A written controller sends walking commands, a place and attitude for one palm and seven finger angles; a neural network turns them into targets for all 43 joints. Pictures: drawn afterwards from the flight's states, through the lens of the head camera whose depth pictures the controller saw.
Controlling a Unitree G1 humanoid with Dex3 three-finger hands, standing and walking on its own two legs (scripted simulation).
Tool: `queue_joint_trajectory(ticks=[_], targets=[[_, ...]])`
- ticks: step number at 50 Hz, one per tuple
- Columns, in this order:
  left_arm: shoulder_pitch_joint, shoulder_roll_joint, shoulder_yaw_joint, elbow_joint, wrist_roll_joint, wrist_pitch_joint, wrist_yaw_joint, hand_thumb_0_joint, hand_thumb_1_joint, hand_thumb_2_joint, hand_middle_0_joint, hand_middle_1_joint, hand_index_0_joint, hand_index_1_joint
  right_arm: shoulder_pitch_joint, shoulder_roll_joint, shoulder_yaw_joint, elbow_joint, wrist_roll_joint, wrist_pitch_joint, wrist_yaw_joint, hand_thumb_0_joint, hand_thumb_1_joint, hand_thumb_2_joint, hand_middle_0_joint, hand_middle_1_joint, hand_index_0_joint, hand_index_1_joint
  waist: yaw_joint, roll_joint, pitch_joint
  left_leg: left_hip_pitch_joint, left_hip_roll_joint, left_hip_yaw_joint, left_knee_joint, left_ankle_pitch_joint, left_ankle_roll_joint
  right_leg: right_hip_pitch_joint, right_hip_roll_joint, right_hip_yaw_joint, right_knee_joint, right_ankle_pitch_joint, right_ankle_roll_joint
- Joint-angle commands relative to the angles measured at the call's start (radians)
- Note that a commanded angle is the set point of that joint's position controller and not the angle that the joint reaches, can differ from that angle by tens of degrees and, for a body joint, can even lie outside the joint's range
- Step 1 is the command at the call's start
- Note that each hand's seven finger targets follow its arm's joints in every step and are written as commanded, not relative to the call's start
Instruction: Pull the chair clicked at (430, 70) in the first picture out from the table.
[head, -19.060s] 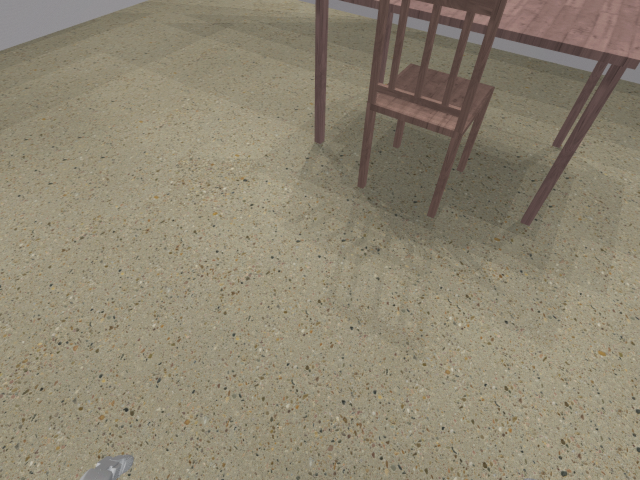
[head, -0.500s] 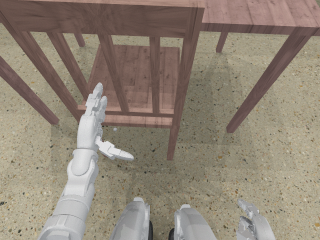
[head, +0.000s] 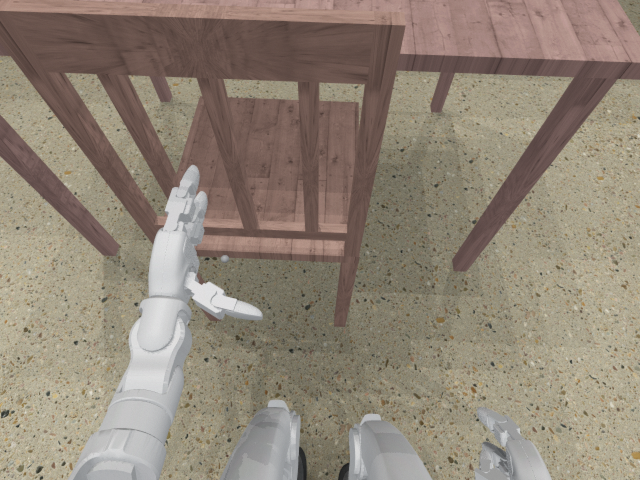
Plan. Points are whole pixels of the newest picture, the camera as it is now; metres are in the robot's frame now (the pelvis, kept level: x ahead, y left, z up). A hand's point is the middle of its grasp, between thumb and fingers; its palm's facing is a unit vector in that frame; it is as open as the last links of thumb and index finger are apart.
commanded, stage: aim the fingers beside a spindle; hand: left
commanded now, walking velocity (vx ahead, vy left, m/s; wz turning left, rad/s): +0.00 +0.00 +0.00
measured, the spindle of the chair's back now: (234, 166) +0.52 +0.14 +0.03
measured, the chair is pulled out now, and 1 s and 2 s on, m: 0.00 0.00 0.00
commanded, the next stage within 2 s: push the fingers through the gap in 1.66 s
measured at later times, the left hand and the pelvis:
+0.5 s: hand (229, 266) +0.36 +0.13 +0.03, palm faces -0.02 -1.00 -0.04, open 16.9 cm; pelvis +0.00 -0.01 +0.00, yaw +0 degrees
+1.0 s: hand (235, 265) +0.37 +0.12 +0.02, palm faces -0.04 -1.00 -0.04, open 16.9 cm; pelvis +0.00 +0.00 +0.00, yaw +0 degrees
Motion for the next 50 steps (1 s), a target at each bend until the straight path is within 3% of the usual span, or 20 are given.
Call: queue_joint_trajectory(ticks=[1,2,3,5,8,11,15,17,22,24,29,30,33,37,39,43,44,46,48,50], targets=[[-0.185,0.042,-0.026,-0.209,-0.034,-0.032,-0.040,0.000,-0.500,0.300,-0.060,-0.080,-0.060,-0.080,0.042,-0.132,-0.049,-0.128,0.010,-0.031,-0.010,0.000,-0.900,-0.900,0.200,0.300,0.200,0.300,-0.016,-0.040,-0.414,0.360,0.018,-0.093,-0.158,0.228,-0.043,0.176,-0.032,0.104,-0.208,0.278,0.048],[-0.205,0.026,-0.047,-0.231,-0.040,-0.034,-0.046,0.000,-0.500,0.300,-0.060,-0.080,-0.060,-0.080,0.040,-0.133,-0.049,-0.130,0.013,-0.035,-0.012,0.000,-0.900,-0.900,0.200,0.300,0.200,0.300,-0.028,-0.040,-0.420,0.378,0.020,-0.099,-0.153,0.240,-0.041,0.162,-0.029,0.099,-0.205,0.284,0.049],[-0.243,0.056,-0.026,-0.281,-0.042,-0.046,-0.042,0.000,-0.500,0.300,-0.060,-0.080,-0.060,-0.080,0.040,-0.132,-0.052,-0.126,0.012,-0.038,-0.014,0.000,-0.900,-0.900,0.200,0.300,0.200,0.300,-0.017,-0.006,-0.434,0.399,0.020,-0.101,-0.154,0.256,-0.046,0.160,-0.031,0.100,-0.201,0.294,0.047],[-0.272,0.090,0.001,-0.319,-0.040,-0.069,-0.025,0.000,-0.500,0.300,-0.060,-0.080,-0.060,-0.080,0.040,-0.132,-0.053,-0.117,0.008,-0.043,-0.018,0.000,-0.900,-0.900,0.200,0.300,0.200,0.300,-0.020,-0.032,-0.436,0.401,0.021,-0.107,-0.152,0.256,-0.046,0.163,-0.030,0.102,-0.201,0.290,0.048],[-0.286,0.129,0.043,-0.301,-0.020,-0.095,0.013,0.000,-0.500,0.300,-0.060,-0.080,-0.060,-0.080,0.028,-0.129,-0.048,-0.103,0.000,-0.049,-0.020,0.000,-0.900,-0.900,0.200,0.300,0.200,0.300,-0.017,-0.020,-0.399,0.357,0.017,-0.100,-0.143,0.216,-0.041,0.148,-0.031,0.117,-0.203,0.249,0.050],[-0.261,0.123,0.051,-0.192,-0.003,-0.088,0.023,0.000,-0.500,0.300,-0.060,-0.080,-0.060,-0.080,0.023,-0.124,-0.041,-0.097,-0.003,-0.043,-0.017,0.000,-0.900,-0.900,0.200,0.300,0.200,0.300,-0.027,-0.070,-0.329,0.262,0.012,-0.087,-0.134,0.146,-0.034,0.154,-0.038,0.142,-0.221,0.183,0.055],[-0.193,0.142,0.079,-0.129,-0.010,-0.053,-0.008,0.000,-0.500,0.300,-0.060,-0.080,-0.060,-0.080,0.033,-0.122,-0.037,-0.115,0.003,-0.032,-0.017,0.000,-0.900,-0.900,0.200,0.300,0.200,0.300,-0.001,-0.062,-0.380,0.223,0.007,-0.066,-0.126,0.174,-0.034,0.239,-0.050,0.185,-0.230,0.237,0.060],[-0.203,0.099,0.039,-0.168,-0.024,-0.045,-0.034,0.000,-0.500,0.300,-0.060,-0.080,-0.060,-0.080,0.040,-0.122,-0.040,-0.125,0.008,-0.035,-0.015,0.000,-0.900,-0.900,0.200,0.300,0.200,0.300,-0.007,-0.030,-0.424,0.265,0.008,-0.068,-0.125,0.215,-0.034,0.247,-0.049,0.174,-0.218,0.301,0.061],[-0.208,0.101,0.021,-0.322,-0.057,-0.068,-0.055,0.000,-0.500,0.300,-0.060,-0.080,-0.060,-0.080,0.048,-0.124,-0.049,-0.132,0.014,-0.046,-0.019,0.000,-0.900,-0.900,0.200,0.300,0.200,0.300,-0.014,-0.041,-0.493,0.350,0.014,-0.079,-0.128,0.292,-0.034,0.278,-0.043,0.155,-0.207,0.420,0.068],[-0.223,0.078,-0.005,-0.335,-0.053,-0.079,-0.049,0.000,-0.500,0.300,-0.060,-0.080,-0.060,-0.080,0.044,-0.120,-0.049,-0.114,0.013,-0.051,-0.020,0.000,-0.900,-0.900,0.200,0.300,0.200,0.300,-0.024,-0.024,-0.443,0.365,0.016,-0.084,-0.136,0.281,-0.036,0.232,-0.041,0.136,-0.209,0.379,0.062],[-0.223,0.109,0.034,-0.152,-0.021,-0.063,-0.024,0.000,-0.500,0.300,-0.060,-0.080,-0.060,-0.080,0.036,-0.127,-0.043,-0.090,0.009,-0.045,-0.023,0.000,-0.900,-0.900,0.200,0.300,0.200,0.300,-0.036,-0.098,-0.271,0.209,0.012,-0.078,-0.124,0.137,-0.030,0.163,-0.049,0.171,-0.243,0.186,0.063],[-0.223,0.124,0.053,-0.130,-0.020,-0.060,-0.021,0.000,-0.500,0.300,-0.060,-0.080,-0.060,-0.080,0.035,-0.126,-0.043,-0.093,0.009,-0.043,-0.024,0.000,-0.900,-0.900,0.200,0.300,0.200,0.300,-0.032,-0.108,-0.279,0.192,0.011,-0.073,-0.119,0.117,-0.029,0.167,-0.052,0.184,-0.251,0.153,0.065],[-0.247,0.154,0.089,-0.179,-0.019,-0.071,-0.019,0.000,-0.500,0.300,-0.060,-0.080,-0.060,-0.080,0.033,-0.124,-0.042,-0.109,0.006,-0.044,-0.024,0.000,-0.900,-0.900,0.200,0.300,0.200,0.300,0.001,-0.007,-0.380,0.250,0.007,-0.067,-0.122,0.166,-0.035,0.199,-0.051,0.182,-0.227,0.208,0.055],[-0.234,0.131,0.065,-0.299,-0.039,-0.085,-0.023,0.000,-0.500,0.300,-0.060,-0.080,-0.060,-0.080,0.047,-0.130,-0.050,-0.126,0.002,-0.050,-0.017,0.000,-0.900,-0.900,0.200,0.300,0.200,0.300,0.001,0.017,-0.533,0.400,0.015,-0.084,-0.132,0.318,-0.043,0.228,-0.032,0.122,-0.178,0.381,0.052],[-0.197,0.121,0.053,-0.305,-0.043,-0.080,-0.028,0.000,-0.500,0.300,-0.060,-0.080,-0.060,-0.080,0.050,-0.129,-0.052,-0.120,0.005,-0.047,-0.014,0.000,-0.900,-0.900,0.200,0.300,0.200,0.300,-0.002,-0.003,-0.518,0.418,0.018,-0.090,-0.142,0.342,-0.048,0.229,-0.030,0.111,-0.180,0.405,0.054],[-0.172,0.038,-0.031,-0.187,-0.035,-0.036,-0.045,0.000,-0.500,0.300,-0.060,-0.080,-0.060,-0.080,0.049,-0.128,-0.049,-0.104,0.013,-0.037,-0.016,0.000,-0.900,-0.900,0.200,0.300,0.200,0.300,-0.048,-0.104,-0.352,0.319,0.020,-0.088,-0.141,0.242,-0.032,0.176,-0.033,0.112,-0.214,0.327,0.064],[-0.173,0.080,0.012,-0.158,-0.031,-0.030,-0.043,0.000,-0.500,0.300,-0.060,-0.080,-0.060,-0.080,0.051,-0.134,-0.051,-0.098,0.014,-0.032,-0.020,0.000,-0.900,-0.900,0.200,0.300,0.200,0.300,-0.039,-0.117,-0.325,0.276,0.019,-0.086,-0.138,0.205,-0.032,0.172,-0.037,0.127,-0.223,0.285,0.064],[-0.196,0.064,-0.005,-0.127,-0.027,-0.024,-0.046,0.000,-0.500,0.300,-0.060,-0.080,-0.060,-0.080,0.043,-0.132,-0.047,-0.103,0.016,-0.030,-0.021,0.000,-0.900,-0.900,0.200,0.300,0.200,0.300,-0.039,-0.114,-0.281,0.246,0.015,-0.084,-0.141,0.156,-0.030,0.151,-0.041,0.134,-0.236,0.215,0.059],[-0.262,0.071,-0.001,-0.188,-0.026,-0.042,-0.036,0.000,-0.500,0.300,-0.060,-0.080,-0.060,-0.080,0.036,-0.128,-0.045,-0.110,0.013,-0.035,-0.021,0.000,-0.900,-0.900,0.200,0.300,0.200,0.300,-0.026,-0.017,-0.332,0.301,0.012,-0.084,-0.141,0.170,-0.035,0.132,-0.041,0.130,-0.224,0.210,0.051],[-0.269,0.121,0.055,-0.242,-0.027,-0.067,-0.018,0.000,-0.500,0.300,-0.060,-0.080,-0.060,-0.080,0.040,-0.129,-0.049,-0.112,0.005,-0.038,-0.021,0.000,-0.900,-0.900,0.200,0.300,0.200,0.300,-0.007,0.007,-0.412,0.350,0.013,-0.085,-0.136,0.226,-0.040,0.162,-0.038,0.127,-0.206,0.268,0.048]])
